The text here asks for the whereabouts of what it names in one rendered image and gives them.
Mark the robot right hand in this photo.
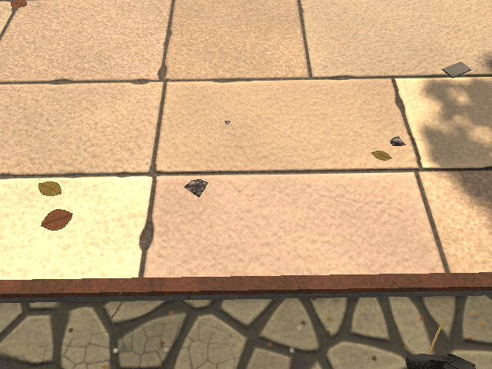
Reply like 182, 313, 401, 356
406, 354, 476, 369

